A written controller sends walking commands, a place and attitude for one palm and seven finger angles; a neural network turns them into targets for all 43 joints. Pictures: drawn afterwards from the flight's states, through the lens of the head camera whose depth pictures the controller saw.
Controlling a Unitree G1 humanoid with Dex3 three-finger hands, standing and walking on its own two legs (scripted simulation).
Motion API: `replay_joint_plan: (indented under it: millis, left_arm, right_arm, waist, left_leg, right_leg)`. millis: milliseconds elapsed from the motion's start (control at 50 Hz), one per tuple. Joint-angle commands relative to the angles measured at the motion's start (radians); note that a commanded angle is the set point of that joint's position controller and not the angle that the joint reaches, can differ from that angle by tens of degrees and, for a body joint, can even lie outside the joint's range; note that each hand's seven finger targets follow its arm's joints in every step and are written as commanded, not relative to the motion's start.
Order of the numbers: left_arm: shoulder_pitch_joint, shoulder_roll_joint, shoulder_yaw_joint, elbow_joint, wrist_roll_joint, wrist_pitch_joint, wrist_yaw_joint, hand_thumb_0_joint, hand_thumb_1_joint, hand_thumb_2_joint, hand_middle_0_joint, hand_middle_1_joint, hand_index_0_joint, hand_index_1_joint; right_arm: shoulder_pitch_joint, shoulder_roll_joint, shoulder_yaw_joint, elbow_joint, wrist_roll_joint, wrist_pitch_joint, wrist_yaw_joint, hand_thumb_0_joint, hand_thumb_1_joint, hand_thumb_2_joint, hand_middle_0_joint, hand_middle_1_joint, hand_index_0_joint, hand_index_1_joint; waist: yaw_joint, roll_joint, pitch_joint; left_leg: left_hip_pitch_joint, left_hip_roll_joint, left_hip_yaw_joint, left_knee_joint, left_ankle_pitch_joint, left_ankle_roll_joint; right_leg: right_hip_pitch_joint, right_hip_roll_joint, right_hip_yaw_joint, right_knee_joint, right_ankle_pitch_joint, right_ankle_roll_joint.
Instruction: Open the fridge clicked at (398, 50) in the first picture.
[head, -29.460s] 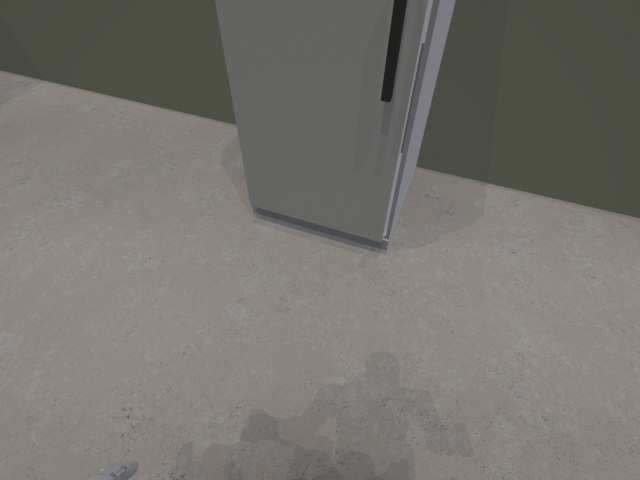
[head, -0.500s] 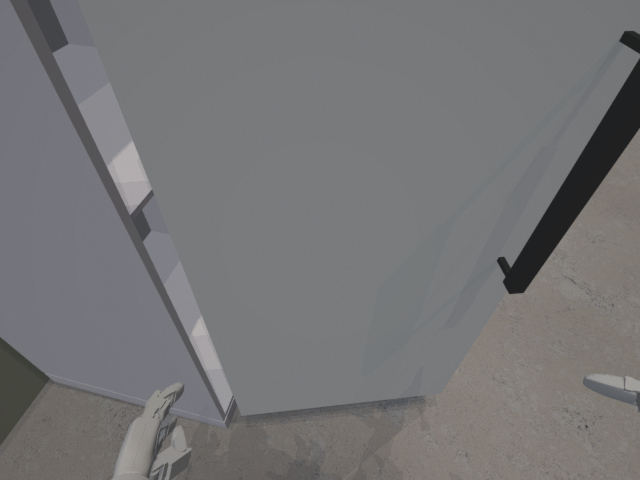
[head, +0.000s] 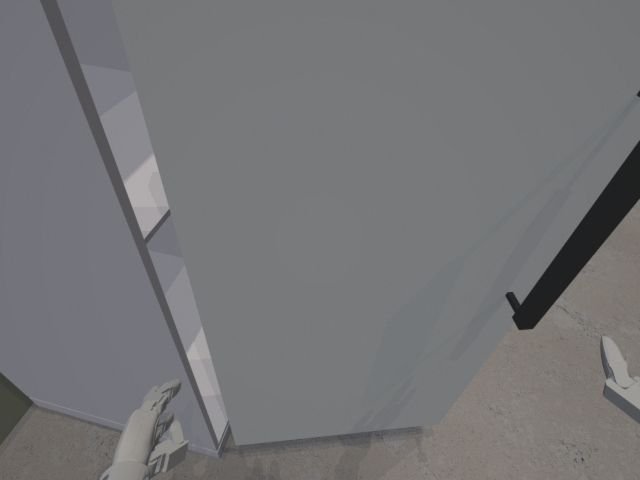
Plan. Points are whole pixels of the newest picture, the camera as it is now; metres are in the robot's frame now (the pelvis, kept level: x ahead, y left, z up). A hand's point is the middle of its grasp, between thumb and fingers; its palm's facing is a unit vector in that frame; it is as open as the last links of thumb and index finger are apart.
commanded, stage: draw the hand back to the body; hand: right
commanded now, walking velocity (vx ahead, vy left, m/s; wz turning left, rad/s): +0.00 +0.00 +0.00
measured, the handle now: (573, 231) +0.40 -0.35 +0.13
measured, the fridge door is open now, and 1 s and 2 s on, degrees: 70 70 70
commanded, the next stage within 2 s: step back with the hand held close in 0.40 s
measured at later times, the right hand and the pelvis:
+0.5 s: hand (608, 378) +0.18 -0.26 +0.15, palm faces +0.48 +0.78 -0.40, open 7.4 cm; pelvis +0.00 +0.01 +0.00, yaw +0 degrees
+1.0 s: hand out of the picture +0.13 -0.31 +0.15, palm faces +0.45 +0.77 -0.45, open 7.4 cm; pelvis -0.06 -0.04 -0.01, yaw +0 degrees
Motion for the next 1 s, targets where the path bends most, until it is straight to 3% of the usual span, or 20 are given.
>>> replay_joint_plan:
  millis: [0, 20, 60, 240, 300, 340, 380, 420, 480, 500, 520, 540, 560, 600, 640, 720, 760, 820, 880, 980]
  left_arm:
    - [-0.123, 0.095, 0.040, -0.159, 0.002, -0.052, 0.005, 0.000, 0.900, 0.900, -0.200, -0.300, -0.200, -0.300]
    - [-0.121, 0.101, 0.044, -0.153, 0.003, -0.050, 0.008, 0.000, 0.900, 0.900, -0.200, -0.300, -0.200, -0.300]
    - [-0.119, 0.097, 0.045, -0.152, 0.001, -0.041, 0.011, 0.000, 0.900, 0.900, -0.200, -0.300, -0.200, -0.300]
    - [-0.124, 0.093, 0.047, -0.146, 0.002, -0.047, 0.018, 0.000, 0.900, 0.900, -0.200, -0.300, -0.200, -0.300]
    - [-0.123, 0.095, 0.048, -0.144, 0.004, -0.054, 0.017, 0.000, 0.900, 0.900, -0.200, -0.300, -0.200, -0.300]
    - [-0.125, 0.092, 0.048, -0.142, 0.003, -0.054, 0.017, 0.000, 0.900, 0.900, -0.200, -0.300, -0.200, -0.300]
    - [-0.125, 0.093, 0.049, -0.141, 0.002, -0.054, 0.016, 0.000, 0.900, 0.900, -0.200, -0.300, -0.200, -0.300]
    - [-0.124, 0.095, 0.050, -0.139, 0.003, -0.055, 0.019, 0.000, 0.900, 0.900, -0.200, -0.300, -0.200, -0.300]
    - [-0.128, 0.093, 0.049, -0.144, 0.002, -0.058, 0.019, 0.000, 0.900, 0.900, -0.200, -0.300, -0.200, -0.300]
    - [-0.135, 0.087, 0.043, -0.148, 0.002, -0.066, 0.016, 0.000, 0.900, 0.900, -0.200, -0.300, -0.200, -0.300]
    - [-0.133, 0.095, 0.021, -0.182, -0.011, -0.040, 0.009, 0.000, 0.900, 0.900, -0.200, -0.300, -0.200, -0.300]
    - [-0.143, 0.106, 0.037, -0.157, 0.003, -0.025, 0.014, 0.000, 0.900, 0.900, -0.200, -0.300, -0.200, -0.300]
    - [-0.120, 0.099, 0.040, -0.178, -0.003, -0.009, 0.006, 0.000, 0.900, 0.900, -0.200, -0.300, -0.200, -0.300]
    - [-0.104, 0.094, 0.042, -0.203, -0.012, 0.019, 0.004, 0.000, 0.900, 0.900, -0.200, -0.300, -0.200, -0.300]
    - [-0.102, 0.101, 0.045, -0.216, -0.013, 0.037, 0.011, 0.000, 0.900, 0.900, -0.200, -0.300, -0.200, -0.300]
    - [-0.112, 0.110, 0.045, -0.237, -0.012, 0.066, 0.025, 0.000, 0.900, 0.900, -0.200, -0.300, -0.200, -0.300]
    - [-0.110, 0.109, 0.043, -0.245, -0.013, 0.074, 0.030, 0.000, 0.900, 0.900, -0.200, -0.300, -0.200, -0.300]
    - [-0.116, 0.119, 0.044, -0.248, -0.012, 0.077, 0.037, 0.000, 0.900, 0.900, -0.200, -0.300, -0.200, -0.300]
    - [-0.116, 0.121, 0.039, -0.250, -0.015, 0.073, 0.039, 0.000, 0.900, 0.900, -0.200, -0.300, -0.200, -0.300]
    - [-0.122, 0.133, 0.041, -0.252, -0.014, 0.051, 0.040, 0.000, 0.900, 0.900, -0.200, -0.300, -0.200, -0.300]
  right_arm:
    - [-0.050, -0.185, -0.101, -0.268, -0.007, -0.072, -0.010, 0.000, -0.900, -0.900, 0.200, 0.300, 0.200, 0.300]
    - [-0.039, -0.204, -0.125, -0.237, -0.006, -0.067, -0.013, 0.000, -0.900, -0.900, 0.200, 0.300, 0.200, 0.300]
    - [-0.038, -0.197, -0.128, -0.224, -0.003, -0.069, -0.011, 0.000, -0.900, -0.900, 0.200, 0.300, 0.200, 0.300]
    - [-0.059, -0.195, -0.121, -0.229, -0.008, -0.081, -0.012, 0.000, -0.900, -0.900, 0.200, 0.300, 0.200, 0.300]
    - [-0.052, -0.201, -0.126, -0.236, -0.009, -0.083, -0.015, 0.000, -0.900, -0.900, 0.200, 0.300, 0.200, 0.300]
    - [-0.050, -0.200, -0.125, -0.230, -0.008, -0.083, -0.015, 0.000, -0.900, -0.900, 0.200, 0.300, 0.200, 0.300]
    - [-0.052, -0.198, -0.128, -0.224, -0.005, -0.086, -0.013, 0.000, -0.900, -0.900, 0.200, 0.300, 0.200, 0.300]
    - [-0.056, -0.215, -0.144, -0.220, -0.005, -0.088, -0.014, 0.000, -0.900, -0.900, 0.200, 0.300, 0.200, 0.300]
    - [-0.066, -0.202, -0.131, -0.229, -0.005, -0.094, -0.012, 0.000, -0.900, -0.900, 0.200, 0.300, 0.200, 0.300]
    - [-0.126, -0.155, -0.065, -0.276, -0.009, -0.102, -0.007, 0.000, -0.900, -0.900, 0.200, 0.300, 0.200, 0.300]
    - [-0.304, -0.343, -0.221, -0.322, -0.003, -0.146, -0.019, 0.000, -0.900, -0.900, 0.200, 0.300, 0.200, 0.300]
    - [-0.122, -0.243, -0.152, -0.203, -0.009, -0.140, -0.002, 0.000, -0.900, -0.900, 0.200, 0.300, 0.200, 0.300]
    - [-0.029, -0.189, -0.112, -0.169, -0.015, -0.130, 0.009, 0.000, -0.900, -0.900, 0.200, 0.300, 0.200, 0.300]
    - [0.035, -0.196, -0.118, -0.223, -0.015, -0.126, 0.010, 0.000, -0.900, -0.900, 0.200, 0.300, 0.200, 0.300]
    - [0.076, -0.223, -0.148, -0.252, -0.014, -0.123, 0.002, 0.000, -0.900, -0.900, 0.200, 0.300, 0.200, 0.300]
    - [0.067, -0.269, -0.185, -0.305, -0.009, -0.115, -0.014, 0.000, -0.900, -0.900, 0.200, 0.300, 0.200, 0.300]
    - [0.062, -0.254, -0.175, -0.296, -0.006, -0.113, -0.019, 0.000, -0.900, -0.900, 0.200, 0.300, 0.200, 0.300]
    - [0.028, -0.265, -0.175, -0.296, -0.006, -0.114, -0.027, 0.000, -0.900, -0.900, 0.200, 0.300, 0.200, 0.300]
    - [0.010, -0.230, -0.147, -0.276, -0.009, -0.123, -0.031, 0.000, -0.900, -0.900, 0.200, 0.300, 0.200, 0.300]
    - [-0.010, -0.210, -0.151, -0.290, -0.034, -0.157, -0.037, 0.000, -0.900, -0.900, 0.200, 0.300, 0.200, 0.300]
  waist:
    - [-0.003, -0.012, -0.087]
    - [-0.003, 0.028, -0.065]
    - [-0.002, 0.039, -0.060]
    - [-0.001, 0.004, -0.060]
    - [-0.004, 0.028, -0.074]
    - [-0.003, 0.008, -0.058]
    - [-0.002, 0.040, -0.050]
    - [-0.005, 0.016, -0.047]
    - [-0.004, 0.001, -0.041]
    - [0.006, -0.013, -0.051]
    - [0.038, -0.078, 0.036]
    - [0.037, 0.049, 0.013]
    - [0.036, 0.091, -0.043]
    - [0.037, 0.057, -0.141]
    - [0.037, 0.018, -0.178]
    - [0.035, -0.014, -0.177]
    - [0.039, -0.003, -0.166]
    - [0.037, -0.032, -0.141]
    - [0.042, -0.025, -0.101]
    - [0.038, -0.079, -0.083]
  left_leg:
    - [-0.046, -0.009, -0.006, -0.028, 0.373, -0.022]
    - [-0.051, -0.008, -0.003, -0.035, 0.359, -0.022]
    - [-0.057, -0.007, -0.011, -0.038, 0.344, -0.025]
    - [-0.069, 0.005, -0.025, -0.038, 0.357, -0.032]
    - [-0.058, 0.003, -0.019, -0.025, 0.394, -0.034]
    - [-0.069, 0.005, -0.021, -0.035, 0.359, -0.033]
    - [-0.072, 0.002, -0.019, -0.038, 0.339, -0.034]
    - [-0.074, 0.003, -0.019, -0.046, 0.316, -0.029]
    - [-0.080, 0.000, -0.018, -0.050, 0.283, -0.028]
    - [-0.086, -0.002, -0.013, -0.049, 0.275, -0.027]
    - [-0.171, 0.049, -0.067, -0.083, 0.333, -0.023]
    - [-0.221, 0.082, -0.068, -0.073, 0.397, -0.021]
    - [-0.202, 0.103, -0.076, -0.046, 0.473, -0.021]
    - [-0.153, 0.116, -0.065, 0.011, 0.526, -0.018]
    - [-0.164, 0.106, -0.049, 0.036, 0.493, -0.019]
    - [-0.194, 0.071, -0.032, 0.049, 0.374, -0.022]
    - [-0.207, 0.051, -0.030, 0.053, 0.317, -0.026]
    - [-0.216, 0.035, -0.034, 0.043, 0.200, -0.026]
    - [-0.211, 0.017, -0.040, 0.043, 0.084, -0.026]
    - [-0.077, -0.017, -0.043, 0.131, 0.006, -0.032]
  right_leg:
    - [0.076, 0.034, -0.028, -0.001, 0.334, -0.040]
    - [0.064, 0.033, -0.028, -0.003, 0.309, -0.040]
    - [0.060, 0.034, -0.033, -0.002, 0.278, -0.043]
    - [0.075, 0.036, -0.042, 0.012, 0.256, -0.049]
    - [0.075, 0.038, -0.040, 0.016, 0.282, -0.050]
    - [0.074, 0.037, -0.040, 0.011, 0.258, -0.048]
    - [0.067, 0.035, -0.037, 0.009, 0.246, -0.048]
    - [0.068, 0.037, -0.038, 0.007, 0.232, -0.047]
    - [0.071, 0.036, -0.037, 0.001, 0.221, -0.046]
    - [0.083, 0.039, -0.033, -0.002, 0.223, -0.046]
    - [0.014, 0.025, -0.014, 0.044, 0.175, -0.045]
    - [-0.003, 0.016, 0.004, 0.102, 0.214, -0.051]
    - [0.001, 0.015, 0.003, 0.134, 0.257, -0.050]
    - [-0.003, 0.006, 0.003, 0.140, 0.324, -0.047]
    - [0.005, -0.006, 0.010, 0.136, 0.393, -0.045]
    - [-0.012, -0.021, 0.034, 0.109, 0.423, -0.041]
    - [-0.026, -0.030, 0.045, 0.088, 0.404, -0.044]
    - [-0.073, -0.036, 0.058, 0.049, 0.268, -0.046]
    - [-0.161, -0.049, 0.087, -0.015, 0.051, -0.055]
    - [-0.402, -0.084, 0.162, -0.122, -0.328, -0.091]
